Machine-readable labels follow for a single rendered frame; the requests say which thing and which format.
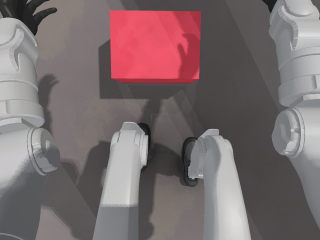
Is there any robot right upper arm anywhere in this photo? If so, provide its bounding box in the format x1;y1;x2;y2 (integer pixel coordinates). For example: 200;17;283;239
271;107;320;229

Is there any left robot hand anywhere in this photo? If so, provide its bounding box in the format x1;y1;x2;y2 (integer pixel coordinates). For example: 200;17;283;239
0;0;57;36

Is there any robot left forearm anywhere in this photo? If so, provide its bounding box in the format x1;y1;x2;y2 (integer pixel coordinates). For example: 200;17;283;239
0;17;45;134

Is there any right robot hand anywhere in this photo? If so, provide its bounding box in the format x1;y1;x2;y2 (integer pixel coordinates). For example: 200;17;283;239
262;0;277;13

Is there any robot right foot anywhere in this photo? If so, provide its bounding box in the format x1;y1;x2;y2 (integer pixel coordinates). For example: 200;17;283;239
182;137;199;187

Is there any robot right shin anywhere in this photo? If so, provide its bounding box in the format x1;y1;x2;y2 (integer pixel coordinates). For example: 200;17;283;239
188;129;234;179

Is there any carton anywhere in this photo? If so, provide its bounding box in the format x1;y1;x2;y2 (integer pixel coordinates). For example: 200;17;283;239
110;10;201;84

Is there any robot right forearm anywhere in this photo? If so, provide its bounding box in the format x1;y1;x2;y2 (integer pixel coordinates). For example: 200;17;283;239
268;0;320;108

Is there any robot left upper arm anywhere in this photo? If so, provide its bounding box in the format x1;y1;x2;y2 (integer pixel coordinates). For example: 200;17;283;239
0;126;60;240

